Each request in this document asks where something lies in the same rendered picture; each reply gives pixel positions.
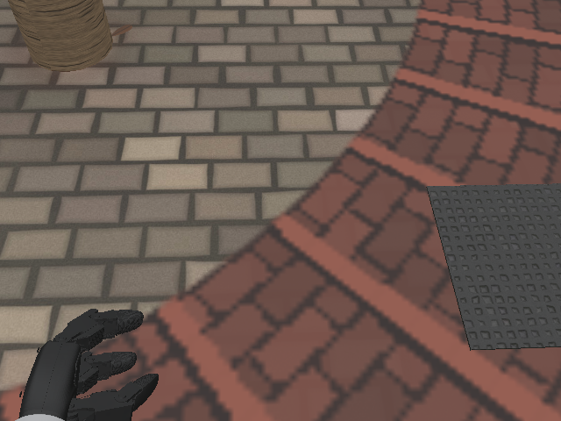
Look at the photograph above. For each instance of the robot left hand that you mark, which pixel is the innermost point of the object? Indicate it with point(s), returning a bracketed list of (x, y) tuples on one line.
[(62, 371)]

